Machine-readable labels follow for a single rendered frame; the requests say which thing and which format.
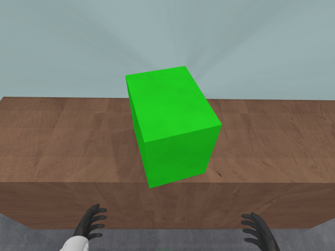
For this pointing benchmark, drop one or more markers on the robot right hand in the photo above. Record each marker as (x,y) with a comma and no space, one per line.
(266,240)

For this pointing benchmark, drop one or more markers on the robot left forearm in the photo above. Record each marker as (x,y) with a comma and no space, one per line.
(76,243)

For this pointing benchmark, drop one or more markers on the robot left hand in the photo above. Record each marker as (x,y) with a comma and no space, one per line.
(85,227)

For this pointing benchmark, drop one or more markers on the carton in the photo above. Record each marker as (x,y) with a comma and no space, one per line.
(175,126)

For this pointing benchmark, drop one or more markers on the pedestal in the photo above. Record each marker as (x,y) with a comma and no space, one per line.
(61,155)

